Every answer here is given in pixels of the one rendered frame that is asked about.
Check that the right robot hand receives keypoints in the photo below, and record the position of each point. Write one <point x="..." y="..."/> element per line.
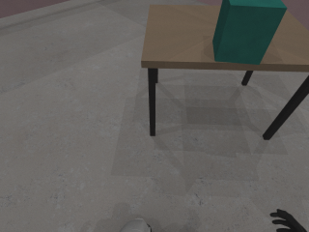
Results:
<point x="287" y="220"/>

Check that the robot left thigh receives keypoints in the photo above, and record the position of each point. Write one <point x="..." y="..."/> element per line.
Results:
<point x="136" y="225"/>

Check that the carton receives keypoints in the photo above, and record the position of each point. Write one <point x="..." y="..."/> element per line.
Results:
<point x="244" y="30"/>

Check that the table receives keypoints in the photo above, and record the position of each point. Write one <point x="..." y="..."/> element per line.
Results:
<point x="180" y="37"/>

